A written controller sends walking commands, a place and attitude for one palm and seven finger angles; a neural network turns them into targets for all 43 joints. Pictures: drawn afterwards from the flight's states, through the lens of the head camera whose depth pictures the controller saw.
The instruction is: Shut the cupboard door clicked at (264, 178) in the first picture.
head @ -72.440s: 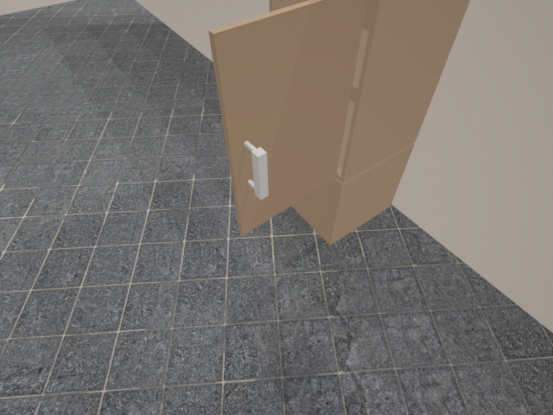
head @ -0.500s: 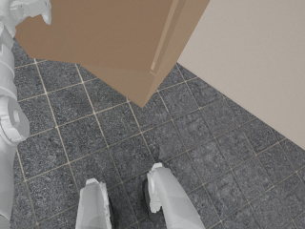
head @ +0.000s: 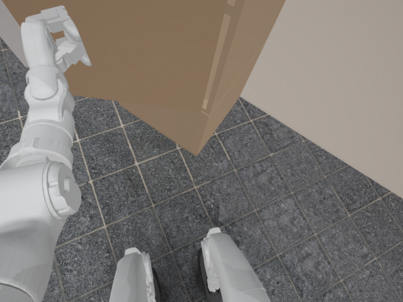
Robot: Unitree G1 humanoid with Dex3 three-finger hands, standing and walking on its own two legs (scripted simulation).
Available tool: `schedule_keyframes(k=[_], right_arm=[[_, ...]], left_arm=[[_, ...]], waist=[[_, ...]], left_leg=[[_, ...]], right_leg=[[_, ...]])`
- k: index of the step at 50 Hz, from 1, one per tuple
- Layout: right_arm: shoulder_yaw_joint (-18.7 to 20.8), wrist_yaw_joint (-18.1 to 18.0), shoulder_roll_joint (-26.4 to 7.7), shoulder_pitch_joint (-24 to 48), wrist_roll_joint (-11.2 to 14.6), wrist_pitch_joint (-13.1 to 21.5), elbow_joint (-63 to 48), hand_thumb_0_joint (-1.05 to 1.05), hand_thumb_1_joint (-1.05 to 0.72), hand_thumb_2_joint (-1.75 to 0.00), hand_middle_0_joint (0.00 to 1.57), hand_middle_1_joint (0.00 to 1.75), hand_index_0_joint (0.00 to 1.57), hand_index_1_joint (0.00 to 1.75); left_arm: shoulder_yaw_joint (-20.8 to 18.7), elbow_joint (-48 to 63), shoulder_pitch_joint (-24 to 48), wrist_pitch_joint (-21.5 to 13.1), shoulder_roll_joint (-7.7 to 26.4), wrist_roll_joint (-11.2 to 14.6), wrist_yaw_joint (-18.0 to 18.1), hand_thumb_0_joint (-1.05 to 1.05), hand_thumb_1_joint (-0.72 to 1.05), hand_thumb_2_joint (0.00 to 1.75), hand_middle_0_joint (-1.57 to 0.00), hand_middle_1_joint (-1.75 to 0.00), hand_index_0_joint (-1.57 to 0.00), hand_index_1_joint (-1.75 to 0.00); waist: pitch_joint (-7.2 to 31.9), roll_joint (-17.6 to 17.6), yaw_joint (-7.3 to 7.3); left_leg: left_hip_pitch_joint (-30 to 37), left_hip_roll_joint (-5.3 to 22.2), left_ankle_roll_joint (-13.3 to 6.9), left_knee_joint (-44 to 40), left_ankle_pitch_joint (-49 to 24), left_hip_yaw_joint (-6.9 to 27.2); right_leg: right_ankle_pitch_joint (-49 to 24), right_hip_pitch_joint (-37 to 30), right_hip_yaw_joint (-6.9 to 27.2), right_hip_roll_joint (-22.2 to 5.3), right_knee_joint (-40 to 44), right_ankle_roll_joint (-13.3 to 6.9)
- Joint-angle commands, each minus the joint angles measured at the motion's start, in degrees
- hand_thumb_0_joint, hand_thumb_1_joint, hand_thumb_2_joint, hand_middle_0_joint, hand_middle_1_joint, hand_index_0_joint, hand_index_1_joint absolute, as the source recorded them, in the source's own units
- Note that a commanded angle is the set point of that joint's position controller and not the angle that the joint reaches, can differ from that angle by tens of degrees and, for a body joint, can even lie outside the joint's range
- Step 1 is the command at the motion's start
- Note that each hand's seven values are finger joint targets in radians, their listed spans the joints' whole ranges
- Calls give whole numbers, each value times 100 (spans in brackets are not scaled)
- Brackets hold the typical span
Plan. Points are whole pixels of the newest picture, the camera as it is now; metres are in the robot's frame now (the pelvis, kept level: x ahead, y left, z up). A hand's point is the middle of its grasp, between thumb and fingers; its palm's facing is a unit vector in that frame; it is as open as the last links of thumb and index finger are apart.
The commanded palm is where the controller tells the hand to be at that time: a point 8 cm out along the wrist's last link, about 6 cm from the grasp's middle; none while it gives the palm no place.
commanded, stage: pull the fist back off the door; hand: left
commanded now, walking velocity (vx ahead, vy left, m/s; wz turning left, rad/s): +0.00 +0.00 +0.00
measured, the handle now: (17, 25) +0.65 +0.23 +0.05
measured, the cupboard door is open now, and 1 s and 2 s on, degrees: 29 29 29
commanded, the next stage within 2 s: draw the hand back to the body in 0.40 s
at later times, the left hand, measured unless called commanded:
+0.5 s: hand (90, 80) +0.51 +0.11 +0.06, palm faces +0.08 -1.00 -0.03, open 3.1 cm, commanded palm +0.49 +0.16 +0.06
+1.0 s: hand (15, 123) +0.39 +0.16 +0.16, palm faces +0.06 -1.00 -0.04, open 3.1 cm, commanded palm +0.34 +0.22 +0.16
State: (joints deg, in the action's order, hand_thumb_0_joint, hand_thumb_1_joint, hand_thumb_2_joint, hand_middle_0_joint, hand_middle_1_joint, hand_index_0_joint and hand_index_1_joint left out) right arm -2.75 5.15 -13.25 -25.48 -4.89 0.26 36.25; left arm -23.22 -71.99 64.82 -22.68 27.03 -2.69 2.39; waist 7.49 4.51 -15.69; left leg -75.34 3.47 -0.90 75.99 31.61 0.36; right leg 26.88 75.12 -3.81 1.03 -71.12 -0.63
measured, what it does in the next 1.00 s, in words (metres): rises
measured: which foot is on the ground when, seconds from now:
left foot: down 0.00-1.00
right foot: down 0.00-1.00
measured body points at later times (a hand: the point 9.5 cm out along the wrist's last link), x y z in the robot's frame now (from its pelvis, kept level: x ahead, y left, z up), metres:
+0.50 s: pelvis +0.01 +0.00 +0.01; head +0.15 +0.01 +0.44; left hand +0.50 +0.16 +0.06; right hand +0.06 -0.26 -0.11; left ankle +0.02 +0.11 -0.61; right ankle +0.05 -0.12 -0.61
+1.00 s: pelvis +0.02 -0.01 +0.08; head +0.07 -0.01 +0.53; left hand +0.38 +0.21 +0.16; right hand +0.13 -0.26 -0.03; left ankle +0.02 +0.11 -0.61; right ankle +0.05 -0.12 -0.61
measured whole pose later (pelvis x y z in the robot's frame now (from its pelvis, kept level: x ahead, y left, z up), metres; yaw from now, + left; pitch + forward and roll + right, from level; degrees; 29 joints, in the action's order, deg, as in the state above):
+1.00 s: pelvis +0.02 -0.01 +0.08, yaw +2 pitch +12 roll -1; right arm 0.1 -0.7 -15.2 -18.4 1.6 -0.4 33.4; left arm -9.0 -31.5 17.3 -22.5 12.7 9.8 -5.1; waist 6.3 2.0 -3.3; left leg -39.7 1.5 -0.3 52.8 25.1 -1.1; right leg 22.4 40.7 -2.5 -0.2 -51.1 -0.8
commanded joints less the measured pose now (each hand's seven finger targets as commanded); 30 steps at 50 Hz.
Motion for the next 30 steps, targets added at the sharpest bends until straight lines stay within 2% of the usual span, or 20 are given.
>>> schedule_keyframes(k=[1,2,3,5,8,10,11,12,14,16,18,19,20,22,24,25,26,27,28,30], right_arm=[[492,-87,-1114,-1046,57,-2,-186,0,-90,-90,20,30,20,30],[500,-98,-1124,-1021,69,-18,-192,0,-90,-90,20,30,20,30],[519,-113,-1125,-1021,62,-21,-210,0,-90,-90,20,30,20,30],[566,-110,-1087,-904,75,-32,-234,0,-90,-90,20,30,20,30],[621,-128,-1094,-856,64,-69,-197,0,-90,-90,20,30,20,30],[649,-134,-1077,-755,77,-101,-177,0,-90,-90,20,30,20,30],[660,-140,-1080,-712,78,-120,-186,0,-90,-90,20,30,20,30],[664,-149,-1079,-651,81,-131,-192,0,-90,-90,20,30,20,30],[690,-170,-1055,-569,89,-146,-225,0,-90,-90,20,30,20,30],[693,-169,-1033,-473,93,-173,-228,0,-90,-90,20,30,20,30],[686,-198,-1036,-447,89,-191,-205,0,-90,-90,20,30,20,30],[674,-209,-1034,-382,110,-205,-196,0,-90,-90,20,30,20,30],[657,-224,-1034,-340,111,-220,-191,0,-90,-90,20,30,20,30],[641,-255,-1022,-271,111,-211,-229,0,-90,-90,20,30,20,30],[627,-278,-1011,-203,107,-188,-241,0,-90,-90,20,30,20,30],[613,-272,-1001,-189,105,-182,-220,0,-90,-90,20,30,20,30],[603,-276,-1015,-206,110,-179,-196,0,-90,-90,20,30,20,30],[611,-283,-1042,-182,119,-181,-296,0,-90,-90,20,30,20,30],[609,-299,-1055,-155,145,-181,-429,0,-90,-90,20,30,20,30],[609,-305,-978,-90,224,-212,-601,0,-90,-90,20,30,20,30]], left_arm=[[222,1000,1928,-544,607,168,-61,0,90,90,-130,-150,-130,-150],[239,1014,1859,-559,573,218,-84,0,90,90,-130,-150,-130,-150],[203,1200,1890,-646,580,249,-90,0,90,90,-130,-150,-130,-150],[512,1550,1861,-800,140,306,-100,0,90,90,-130,-150,-130,-150],[534,1802,1771,-984,63,326,-28,0,90,90,-130,-150,-130,-150],[754,1887,1749,-1055,-224,319,27,0,90,90,-130,-150,-130,-150],[666,1839,1593,-1079,-157,299,67,0,90,90,-130,-150,-130,-150],[720,1957,1626,-1114,-199,312,100,0,90,90,-130,-150,-130,-150],[749,2172,1462,-1227,-266,283,160,0,90,90,-130,-150,-130,-150],[875,2228,1312,-1271,-459,293,206,0,90,90,-130,-150,-130,-150],[911,2151,1398,-1298,-480,283,268,0,90,90,-130,-150,-130,-150],[814,1909,1291,-1272,-369,249,298,0,90,90,-130,-150,-130,-150],[832,1830,1357,-1262,-354,235,316,0,90,90,-130,-150,-130,-150],[733,1733,1362,-1276,-230,214,343,0,90,90,-130,-150,-130,-150],[757,1653,1338,-1320,-264,217,314,0,90,90,-130,-150,-130,-150],[851,1533,1387,-1299,-365,229,286,0,90,90,-130,-150,-130,-150],[805,1325,1370,-1271,-296,226,256,0,90,90,-130,-150,-130,-150],[510,1557,1166,-1272,34,274,224,0,90,90,-130,-150,-130,-150],[264,1857,850,-1289,310,345,163,0,90,90,-130,-150,-130,-150],[342,2412,272,-1234,191,473,-26,0,90,90,-130,-150,-130,-150]], waist=[[2926,192,21],[2911,98,35],[2995,224,85],[3218,403,119],[3319,481,190],[3296,425,153],[3272,413,247],[3309,418,219],[3572,576,340],[3473,469,356],[3305,292,267],[3117,177,307],[2967,65,251],[2921,-129,277],[3025,-7,282],[2895,-39,213],[2719,-226,189],[2977,-140,397],[3428,69,651],[3857,183,877]], left_leg=[[1797,-226,-75,-863,-1709,183],[1749,-243,-82,-888,-1637,171],[1961,-245,-71,-920,-1764,197],[2359,-255,-35,-916,-2013,211],[2714,-252,1,-914,-2276,243],[2858,-249,18,-940,-2311,272],[2853,-257,35,-969,-2265,271],[2886,-264,27,-973,-2280,249],[3177,-263,67,-992,-2520,270],[3219,-256,78,-1029,-2519,270],[3104,-268,50,-1042,-2429,273],[2879,-284,51,-1063,-2198,247],[2722,-300,28,-1082,-2026,229],[2418,-340,-6,-1102,-1727,179],[2462,-342,0,-1067,-1770,174],[2370,-345,-7,-1049,-1680,173],[2186,-349,-18,-1055,-1512,177],[2196,-367,-23,-1103,-1506,116],[2454,-384,-4,-1183,-1742,77],[2938,-377,33,-1356,-2230,22]], right_leg=[[-1549,-2310,223,121,928,-27],[-1518,-2380,240,115,944,-27],[-1590,-2338,220,109,905,-48],[-1742,-2221,195,88,859,-48],[-1874,-2141,162,70,794,-59],[-1864,-2073,146,55,815,-40],[-1804,-2111,137,50,821,-51],[-1855,-2158,151,40,830,-45],[-1985,-2191,149,30,773,-59],[-1962,-2198,126,23,794,-51],[-1955,-2217,143,22,816,-38],[-1830,-2252,159,17,849,-30],[-1759,-2292,180,15,888,-23],[-1638,-2504,236,8,929,-15],[-1677,-2422,251,-9,893,-22],[-1608,-2360,247,-4,908,-16],[-1477,-2366,252,2,939,-10],[-1511,-2683,309,-3,963,-23],[-1751,-2995,340,-1,934,-59],[-2254,-3476,337,0,1000,-60]])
